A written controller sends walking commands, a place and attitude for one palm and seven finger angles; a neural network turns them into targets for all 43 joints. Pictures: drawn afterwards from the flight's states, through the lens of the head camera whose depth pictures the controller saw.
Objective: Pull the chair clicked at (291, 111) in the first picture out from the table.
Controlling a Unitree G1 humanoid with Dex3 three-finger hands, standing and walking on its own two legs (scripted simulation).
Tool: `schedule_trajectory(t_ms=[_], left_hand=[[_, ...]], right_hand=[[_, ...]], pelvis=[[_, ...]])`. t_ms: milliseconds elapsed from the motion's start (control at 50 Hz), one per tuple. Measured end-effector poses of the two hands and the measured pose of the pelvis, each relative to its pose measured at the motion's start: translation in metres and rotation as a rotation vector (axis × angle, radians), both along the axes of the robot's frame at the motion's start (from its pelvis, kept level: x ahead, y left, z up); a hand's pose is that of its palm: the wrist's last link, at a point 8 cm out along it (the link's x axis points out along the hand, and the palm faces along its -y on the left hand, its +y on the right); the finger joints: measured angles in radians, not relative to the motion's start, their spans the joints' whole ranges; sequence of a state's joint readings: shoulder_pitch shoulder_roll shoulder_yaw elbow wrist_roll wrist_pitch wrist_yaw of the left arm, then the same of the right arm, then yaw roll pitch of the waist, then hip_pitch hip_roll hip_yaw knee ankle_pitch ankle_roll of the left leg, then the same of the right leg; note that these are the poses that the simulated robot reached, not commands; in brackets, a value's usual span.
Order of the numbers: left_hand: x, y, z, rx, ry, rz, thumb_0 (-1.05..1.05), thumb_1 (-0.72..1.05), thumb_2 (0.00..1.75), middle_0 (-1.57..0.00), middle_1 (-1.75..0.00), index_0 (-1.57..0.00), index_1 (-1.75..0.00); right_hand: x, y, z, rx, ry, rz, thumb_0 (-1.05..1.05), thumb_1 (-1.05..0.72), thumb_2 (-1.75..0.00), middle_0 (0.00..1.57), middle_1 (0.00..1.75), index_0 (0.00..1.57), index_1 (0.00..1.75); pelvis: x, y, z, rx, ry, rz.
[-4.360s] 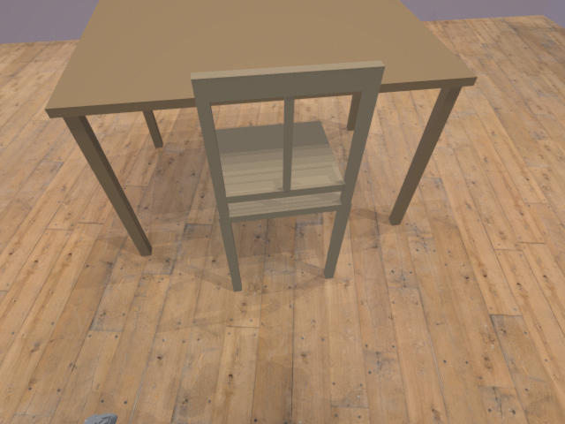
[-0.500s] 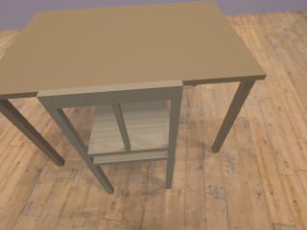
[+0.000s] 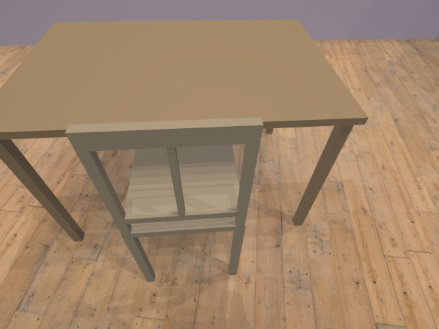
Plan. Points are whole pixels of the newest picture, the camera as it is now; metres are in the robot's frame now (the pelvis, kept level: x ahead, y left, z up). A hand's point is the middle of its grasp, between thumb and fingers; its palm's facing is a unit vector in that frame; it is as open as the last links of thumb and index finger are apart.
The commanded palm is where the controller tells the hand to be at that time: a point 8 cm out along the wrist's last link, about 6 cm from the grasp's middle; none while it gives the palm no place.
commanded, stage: look again from close up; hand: left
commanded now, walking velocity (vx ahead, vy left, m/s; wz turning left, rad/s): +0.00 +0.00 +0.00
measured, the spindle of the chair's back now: (177, 183) +0.47 +0.14 -0.08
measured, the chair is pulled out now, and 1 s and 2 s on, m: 0.00 0.00 0.00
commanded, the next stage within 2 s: raise the hand toward the chair's back in 0.70 s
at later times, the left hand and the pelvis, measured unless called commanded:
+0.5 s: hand out of the picture +0.02 +0.19 -0.18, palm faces +0.01 -0.98 -0.21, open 7.3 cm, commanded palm none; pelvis +0.01 +0.02 -0.01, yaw +0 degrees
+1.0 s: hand (115, 283) +0.20 +0.21 -0.03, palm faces +0.27 -0.96 -0.11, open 7.7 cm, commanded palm +0.12 +0.24 -0.07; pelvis -0.01 +0.01 -0.03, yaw +2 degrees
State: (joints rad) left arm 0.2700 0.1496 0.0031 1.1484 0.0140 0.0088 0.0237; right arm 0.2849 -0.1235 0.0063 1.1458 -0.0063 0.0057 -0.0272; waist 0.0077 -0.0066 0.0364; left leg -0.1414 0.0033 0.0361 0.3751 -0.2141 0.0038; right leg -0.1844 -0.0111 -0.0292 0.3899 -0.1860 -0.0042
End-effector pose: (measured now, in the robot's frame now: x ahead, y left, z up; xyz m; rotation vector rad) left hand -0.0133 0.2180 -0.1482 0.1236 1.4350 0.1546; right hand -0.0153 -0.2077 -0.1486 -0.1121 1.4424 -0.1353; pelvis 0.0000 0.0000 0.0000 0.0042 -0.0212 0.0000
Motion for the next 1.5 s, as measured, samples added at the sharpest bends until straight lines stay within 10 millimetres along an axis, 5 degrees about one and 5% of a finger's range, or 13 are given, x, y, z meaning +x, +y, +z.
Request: schedule_trajectory(t_ms=[140, 480, 840, 960, 1040, 1100, 1200, 1260, 1380, 1500], left_hand=[[-0.013, 0.006, -0.002, 0.012, 0.003, -0.021, 0.00, 0.91, 0.90, -0.21, -0.30, -0.20, -0.30], [0.028, 0.025, 0.002, 0.031, -0.090, -0.043, 0.00, 0.91, 0.90, -0.20, -0.30, -0.20, -0.30], [0.034, 0.024, 0.004, 0.032, -0.101, 0.009, 0.01, 0.92, 0.90, -0.21, -0.30, -0.20, -0.30], [0.152, 0.042, 0.104, 0.147, -0.893, 0.068, 0.03, 0.90, 0.88, -0.20, -0.30, -0.20, -0.29], [0.195, 0.020, 0.137, 0.028, -1.349, 0.022, 0.01, 0.83, 0.85, -0.19, -0.28, -0.18, -0.28], [0.191, 0.002, 0.124, -0.063, -1.514, -0.058, 0.01, 0.76, 0.83, -0.18, -0.28, -0.18, -0.27], [0.152, -0.001, 0.063, -0.071, -1.329, -0.020, 0.00, 0.64, 0.78, -0.18, -0.26, -0.18, -0.26], [0.127, 0.011, 0.056, 0.025, -1.277, 0.044, 0.01, 0.57, 0.75, -0.18, -0.25, -0.17, -0.25], [0.133, 0.019, 0.087, 0.095, -1.457, -0.028, 0.01, 0.42, 0.69, -0.15, -0.23, -0.15, -0.22], [0.171, 0.011, 0.078, -0.043, -1.345, -0.114, 0.01, 0.28, 0.63, -0.14, -0.21, -0.14, -0.20]], right_hand=[[0.009, 0.003, -0.009, 0.005, -0.062, 0.014, 0.01, -0.91, -0.89, 0.20, 0.30, 0.20, 0.30], [0.025, 0.007, -0.005, -0.013, -0.099, 0.028, 0.01, -0.92, -0.89, 0.20, 0.30, 0.20, 0.30], [0.030, 0.004, -0.001, -0.029, -0.096, 0.015, 0.01, -0.92, -0.89, 0.20, 0.30, 0.20, 0.30], [0.089, -0.018, 0.019, -0.103, -0.511, 0.068, 0.02, -0.92, -0.89, 0.20, 0.30, 0.20, 0.30], [0.143, -0.035, 0.029, -0.130, -0.744, 0.131, 0.01, -0.91, -0.89, 0.20, 0.30, 0.20, 0.30], [0.181, -0.044, 0.033, -0.144, -0.875, 0.182, 0.01, -0.91, -0.89, 0.20, 0.30, 0.20, 0.30], [0.228, -0.042, 0.028, -0.144, -0.979, 0.257, 0.01, -0.91, -0.89, 0.19, 0.30, 0.20, 0.30], [0.241, -0.032, 0.018, -0.121, -0.987, 0.288, 0.01, -0.91, -0.89, 0.19, 0.30, 0.20, 0.30], [0.230, -0.009, -0.025, -0.039, -0.896, 0.326, 0.01, -0.91, -0.89, 0.20, 0.30, 0.20, 0.30], [0.188, -0.006, -0.054, 0.002, -0.749, 0.216, 0.01, -0.90, -0.89, 0.20, 0.30, 0.21, 0.30]], pelvis=[[-0.002, 0.010, -0.009, -0.012, 0.005, 0.005], [0.005, 0.020, -0.006, 0.003, -0.002, -0.006], [0.010, 0.019, -0.006, -0.004, -0.003, -0.008], [0.001, 0.014, -0.018, 0.007, 0.037, 0.032], [-0.010, 0.008, -0.043, 0.007, 0.148, 0.020], [-0.017, 0.001, -0.069, 0.010, 0.208, 0.009], [-0.024, -0.010, -0.101, 0.005, 0.262, 0.023], [-0.025, -0.016, -0.111, -0.014, 0.278, 0.038], [-0.029, -0.022, -0.122, -0.051, 0.306, 0.067], [-0.029, -0.021, -0.118, -0.046, 0.320, 0.057]])
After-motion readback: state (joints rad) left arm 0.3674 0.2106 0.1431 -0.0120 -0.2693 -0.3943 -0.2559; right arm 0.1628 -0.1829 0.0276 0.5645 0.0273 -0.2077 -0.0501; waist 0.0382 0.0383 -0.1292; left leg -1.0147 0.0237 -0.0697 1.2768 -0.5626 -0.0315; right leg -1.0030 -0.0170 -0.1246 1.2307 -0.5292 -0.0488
